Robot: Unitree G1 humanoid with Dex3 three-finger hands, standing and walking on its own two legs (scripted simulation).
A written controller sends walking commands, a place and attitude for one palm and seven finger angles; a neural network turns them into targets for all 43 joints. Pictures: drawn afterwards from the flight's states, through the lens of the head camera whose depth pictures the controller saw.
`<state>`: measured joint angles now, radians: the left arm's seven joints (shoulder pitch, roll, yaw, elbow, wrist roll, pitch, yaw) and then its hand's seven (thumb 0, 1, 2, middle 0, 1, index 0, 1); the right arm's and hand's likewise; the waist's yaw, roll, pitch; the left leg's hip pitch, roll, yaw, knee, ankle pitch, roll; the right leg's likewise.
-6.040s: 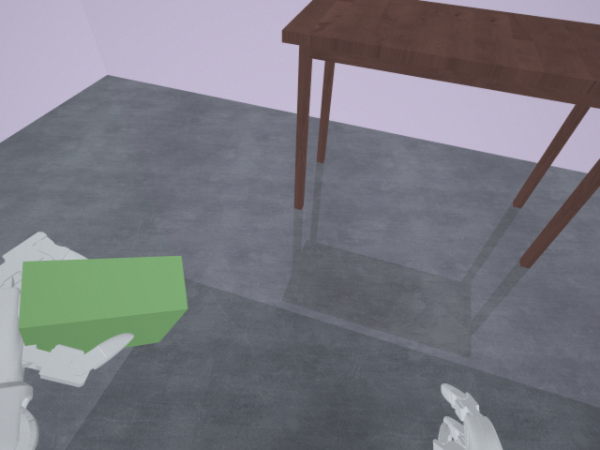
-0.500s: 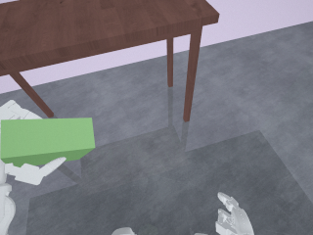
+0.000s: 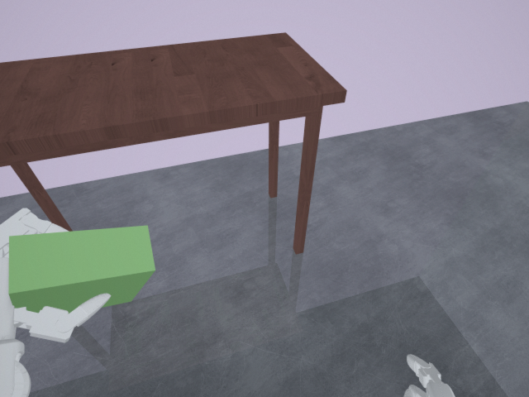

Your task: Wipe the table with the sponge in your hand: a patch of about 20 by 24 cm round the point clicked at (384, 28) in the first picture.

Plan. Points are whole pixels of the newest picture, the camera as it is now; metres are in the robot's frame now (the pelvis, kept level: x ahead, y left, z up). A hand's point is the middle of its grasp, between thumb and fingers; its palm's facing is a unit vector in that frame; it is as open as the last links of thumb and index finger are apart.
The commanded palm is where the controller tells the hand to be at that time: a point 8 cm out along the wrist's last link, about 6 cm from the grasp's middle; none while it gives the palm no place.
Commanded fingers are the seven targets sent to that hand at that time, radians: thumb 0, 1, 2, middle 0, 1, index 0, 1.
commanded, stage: take the last steps up to it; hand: left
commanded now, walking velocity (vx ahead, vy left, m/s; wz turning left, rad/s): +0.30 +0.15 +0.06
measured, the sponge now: (102, 272) +0.23 +0.21 +0.15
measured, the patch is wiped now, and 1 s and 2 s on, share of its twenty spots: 0.00 0.00 0.00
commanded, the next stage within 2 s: come to a stop and stand still in 1.16 s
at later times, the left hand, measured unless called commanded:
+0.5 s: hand (67, 208) +0.31 +0.28 +0.17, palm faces +0.38 -0.79 -0.48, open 9.7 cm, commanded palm +0.24 +0.33 +0.19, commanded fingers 0.00 0.10 1.30 -1.20 -1.60 -1.20 -1.60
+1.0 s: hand (89, 162) +0.41 +0.30 +0.16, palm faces +0.35 -0.79 -0.49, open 9.7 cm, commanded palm +0.35 +0.35 +0.19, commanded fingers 0.00 0.10 1.30 -1.20 -1.60 -1.20 -1.60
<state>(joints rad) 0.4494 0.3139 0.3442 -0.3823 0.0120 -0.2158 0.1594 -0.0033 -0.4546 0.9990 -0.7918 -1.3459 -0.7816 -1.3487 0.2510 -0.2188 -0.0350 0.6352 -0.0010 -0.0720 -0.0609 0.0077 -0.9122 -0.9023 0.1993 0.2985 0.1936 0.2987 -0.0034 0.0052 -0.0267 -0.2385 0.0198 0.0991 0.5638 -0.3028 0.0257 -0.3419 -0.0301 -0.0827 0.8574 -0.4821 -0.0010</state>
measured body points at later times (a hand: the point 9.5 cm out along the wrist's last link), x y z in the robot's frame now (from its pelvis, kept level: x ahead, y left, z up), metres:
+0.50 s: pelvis +0.08 +0.05 -0.01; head +0.14 +0.05 +0.44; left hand +0.28 +0.32 +0.19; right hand +0.26 -0.20 -0.10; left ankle +0.11 +0.18 -0.73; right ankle +0.01 -0.08 -0.69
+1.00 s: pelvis +0.19 +0.07 +0.01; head +0.25 +0.05 +0.46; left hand +0.39 +0.34 +0.19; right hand +0.35 -0.18 -0.10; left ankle +0.25 +0.24 -0.66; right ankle +0.18 -0.03 -0.73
